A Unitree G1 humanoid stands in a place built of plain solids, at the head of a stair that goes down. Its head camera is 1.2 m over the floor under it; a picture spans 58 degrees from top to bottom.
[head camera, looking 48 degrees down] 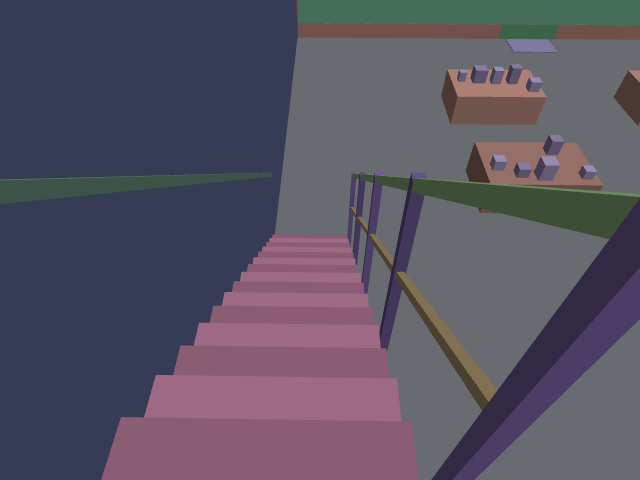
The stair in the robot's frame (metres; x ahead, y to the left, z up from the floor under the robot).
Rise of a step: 0.18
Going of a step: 0.22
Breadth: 0.91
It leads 1 degrees to the right of straight ahead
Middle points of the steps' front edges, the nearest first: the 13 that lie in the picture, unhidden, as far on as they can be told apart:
0.49 0.17 -0.18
0.71 0.16 -0.36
0.93 0.16 -0.53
1.15 0.16 -0.71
1.37 0.15 -0.89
1.59 0.15 -1.07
1.81 0.15 -1.25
2.03 0.14 -1.42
2.25 0.14 -1.60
2.47 0.14 -1.78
2.69 0.13 -1.96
2.91 0.13 -2.14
3.13 0.13 -2.31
